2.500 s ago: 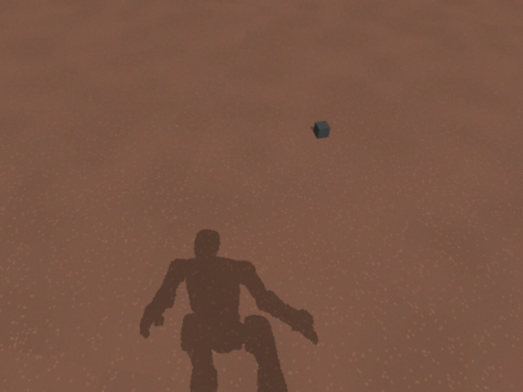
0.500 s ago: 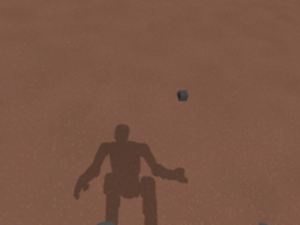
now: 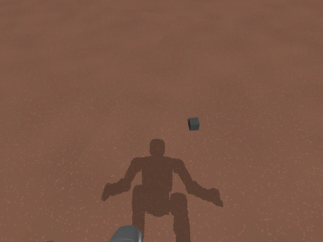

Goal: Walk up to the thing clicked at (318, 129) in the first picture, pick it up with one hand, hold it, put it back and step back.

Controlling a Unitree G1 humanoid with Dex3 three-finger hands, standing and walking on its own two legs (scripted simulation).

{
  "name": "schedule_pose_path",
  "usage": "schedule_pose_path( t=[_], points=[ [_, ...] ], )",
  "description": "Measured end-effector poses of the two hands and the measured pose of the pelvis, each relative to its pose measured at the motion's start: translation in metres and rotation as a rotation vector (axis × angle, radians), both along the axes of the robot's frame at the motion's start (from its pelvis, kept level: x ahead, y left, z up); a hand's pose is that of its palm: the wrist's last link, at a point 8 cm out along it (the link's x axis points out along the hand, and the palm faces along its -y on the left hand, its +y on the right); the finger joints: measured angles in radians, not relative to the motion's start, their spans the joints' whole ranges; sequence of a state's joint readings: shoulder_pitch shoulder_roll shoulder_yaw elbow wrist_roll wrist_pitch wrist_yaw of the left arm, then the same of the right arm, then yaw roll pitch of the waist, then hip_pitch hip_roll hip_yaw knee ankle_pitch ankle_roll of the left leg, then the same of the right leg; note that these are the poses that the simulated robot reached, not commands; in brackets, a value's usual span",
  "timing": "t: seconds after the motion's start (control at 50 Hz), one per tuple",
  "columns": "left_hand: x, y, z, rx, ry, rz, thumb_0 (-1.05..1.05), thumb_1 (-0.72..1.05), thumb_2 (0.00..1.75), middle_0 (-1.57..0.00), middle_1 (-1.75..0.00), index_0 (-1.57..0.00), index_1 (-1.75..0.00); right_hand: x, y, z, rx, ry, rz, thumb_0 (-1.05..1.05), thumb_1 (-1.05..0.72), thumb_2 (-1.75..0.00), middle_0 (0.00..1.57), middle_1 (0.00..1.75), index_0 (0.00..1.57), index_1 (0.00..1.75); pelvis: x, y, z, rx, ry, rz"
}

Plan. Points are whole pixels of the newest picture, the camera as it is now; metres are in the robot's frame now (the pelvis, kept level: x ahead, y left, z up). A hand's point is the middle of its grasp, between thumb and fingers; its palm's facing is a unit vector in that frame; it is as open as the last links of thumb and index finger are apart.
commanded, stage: walk up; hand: left
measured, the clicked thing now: (193, 124) +1.05 -0.16 -0.73
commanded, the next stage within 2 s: none
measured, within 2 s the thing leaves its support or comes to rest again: neither
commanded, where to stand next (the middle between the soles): +0.70 -0.45 m, yaw +6 degrees
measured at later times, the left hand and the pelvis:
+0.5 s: hand (112, 195) +0.27 +0.18 -0.15, palm faces -0.03 -0.95 -0.30, open 7.4 cm; pelvis +0.20 -0.09 +0.00, yaw +1 degrees
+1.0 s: hand (166, 167) +0.37 +0.02 -0.14, palm faces +0.02 -0.94 -0.34, open 7.4 cm; pelvis +0.35 -0.26 +0.00, yaw +1 degrees
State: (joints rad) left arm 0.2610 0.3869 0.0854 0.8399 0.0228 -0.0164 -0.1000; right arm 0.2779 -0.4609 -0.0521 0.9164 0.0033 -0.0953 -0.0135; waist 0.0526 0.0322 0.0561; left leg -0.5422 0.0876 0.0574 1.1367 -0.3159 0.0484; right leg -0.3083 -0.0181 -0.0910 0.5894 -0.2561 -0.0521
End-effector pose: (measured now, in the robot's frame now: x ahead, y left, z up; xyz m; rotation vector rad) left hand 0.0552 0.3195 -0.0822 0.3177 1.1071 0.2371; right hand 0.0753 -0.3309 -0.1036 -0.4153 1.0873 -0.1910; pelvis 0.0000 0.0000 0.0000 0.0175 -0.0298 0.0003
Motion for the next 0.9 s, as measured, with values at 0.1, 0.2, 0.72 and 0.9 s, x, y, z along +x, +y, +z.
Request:
schedule_pose_path(
  t=[0.1,0.2,0.72,0.9],
  points=[
    [-0.001,-0.023,-0.01,-0.031,0.076,0.048,0.01,0.9,0.9,-0.2,-0.3,-0.21,-0.3,0.047,-0.016,0.013,-0.011,0.032,0.045,0.0,-0.91,-0.9,0.2,0.3,0.2,0.3,0.041,-0.024,0.005,-0.026,0.011,0.011],
    [0.015,-0.044,-0.03,-0.073,0.134,0.079,0.01,0.9,0.9,-0.2,-0.3,-0.21,-0.3,0.098,-0.029,0.02,-0.047,0.057,0.07,0.0,-0.91,-0.9,0.2,0.3,0.2,0.3,0.087,-0.039,0.0,-0.037,0.014,0.028],
    [0.321,-0.177,-0.017,0.028,-0.047,-0.091,0.01,0.91,0.9,-0.2,-0.3,-0.2,-0.3,0.218,-0.22,-0.01,-0.105,0.085,-0.081,0.0,-0.9,-0.9,0.21,0.3,0.21,0.3,0.27,-0.193,-0.026,-0.012,-0.002,0.004],
    [0.307,-0.242,-0.006,0.004,0.051,-0.007,0.01,0.9,0.9,-0.2,-0.3,-0.21,-0.3,0.309,-0.241,0.0,-0.022,0.052,-0.008,0.0,-0.91,-0.9,0.2,0.3,0.2,0.3,0.319,-0.24,-0.001,0.003,0.011,-0.002]
  ],
)
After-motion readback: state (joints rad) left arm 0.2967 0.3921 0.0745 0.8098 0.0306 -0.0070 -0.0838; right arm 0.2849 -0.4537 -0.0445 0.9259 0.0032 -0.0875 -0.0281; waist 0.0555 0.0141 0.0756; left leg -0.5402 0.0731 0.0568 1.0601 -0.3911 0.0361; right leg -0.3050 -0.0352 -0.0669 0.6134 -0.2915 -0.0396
